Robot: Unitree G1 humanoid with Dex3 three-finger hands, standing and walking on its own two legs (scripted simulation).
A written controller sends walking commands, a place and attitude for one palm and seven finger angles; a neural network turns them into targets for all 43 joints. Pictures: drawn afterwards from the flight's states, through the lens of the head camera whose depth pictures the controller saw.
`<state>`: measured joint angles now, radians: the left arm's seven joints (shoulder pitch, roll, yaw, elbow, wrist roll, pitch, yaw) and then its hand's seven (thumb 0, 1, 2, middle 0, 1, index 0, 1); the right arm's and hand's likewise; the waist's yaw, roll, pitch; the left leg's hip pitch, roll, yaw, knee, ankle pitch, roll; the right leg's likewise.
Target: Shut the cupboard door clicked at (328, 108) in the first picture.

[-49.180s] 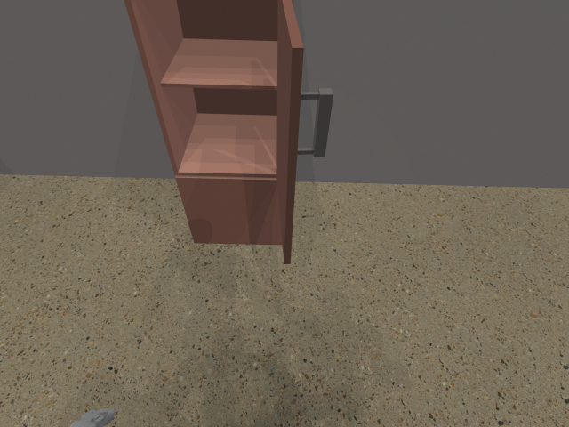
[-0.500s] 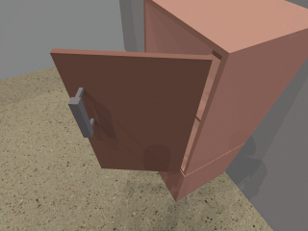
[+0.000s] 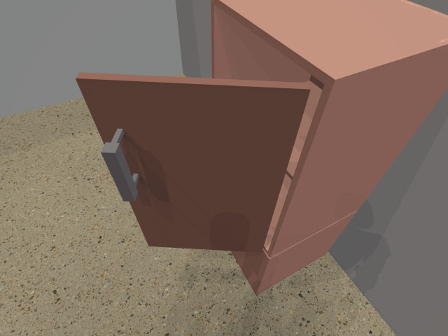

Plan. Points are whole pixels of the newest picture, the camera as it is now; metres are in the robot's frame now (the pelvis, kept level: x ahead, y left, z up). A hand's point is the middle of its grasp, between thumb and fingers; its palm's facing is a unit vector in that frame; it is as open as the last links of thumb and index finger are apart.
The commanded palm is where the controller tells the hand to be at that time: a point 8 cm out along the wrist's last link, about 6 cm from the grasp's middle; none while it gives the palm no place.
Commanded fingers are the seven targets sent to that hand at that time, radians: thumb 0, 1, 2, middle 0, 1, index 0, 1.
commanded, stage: shuffle to correct the standing spot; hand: left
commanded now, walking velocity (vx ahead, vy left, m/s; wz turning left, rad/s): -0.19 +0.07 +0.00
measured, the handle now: (124, 166) +0.39 +0.22 +0.08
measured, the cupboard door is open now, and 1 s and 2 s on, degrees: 59 59 59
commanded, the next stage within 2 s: come to a stop and stand still in 0.06 s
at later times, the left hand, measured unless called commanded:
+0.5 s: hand out of the picture -0.04 +0.17 -0.18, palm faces +0.04 -0.99 -0.17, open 7.4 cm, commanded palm none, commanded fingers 0.00 0.90 0.90 -0.20 -0.30 -0.20 -0.30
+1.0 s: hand out of the picture +0.02 +0.21 -0.18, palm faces +0.02 -0.97 -0.23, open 7.3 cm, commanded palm none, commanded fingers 0.00 0.90 0.90 -0.20 -0.30 -0.20 -0.30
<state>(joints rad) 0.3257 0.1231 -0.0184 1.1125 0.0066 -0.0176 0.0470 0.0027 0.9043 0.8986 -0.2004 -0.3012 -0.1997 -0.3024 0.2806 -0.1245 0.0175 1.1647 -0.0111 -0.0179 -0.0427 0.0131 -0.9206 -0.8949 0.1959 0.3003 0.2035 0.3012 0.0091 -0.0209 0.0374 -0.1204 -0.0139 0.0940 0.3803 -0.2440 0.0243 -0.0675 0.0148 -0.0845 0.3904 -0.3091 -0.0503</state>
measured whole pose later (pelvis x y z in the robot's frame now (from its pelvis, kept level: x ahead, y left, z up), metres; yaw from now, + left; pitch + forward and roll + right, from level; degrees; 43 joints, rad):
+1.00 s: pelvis +0.02 +0.04 -0.01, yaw +0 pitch +0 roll +0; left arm 0.28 0.14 -0.01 1.09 0.00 -0.02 0.06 0.01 0.92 0.90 -0.20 -0.30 -0.20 -0.30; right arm 0.30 -0.14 0.02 1.12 -0.02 -0.03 -0.04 0.02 -0.93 -0.89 0.20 0.30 0.20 0.30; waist -0.01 0.02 0.03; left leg -0.17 -0.05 0.11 0.50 -0.34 0.08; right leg -0.12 -0.03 -0.07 0.51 -0.39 0.00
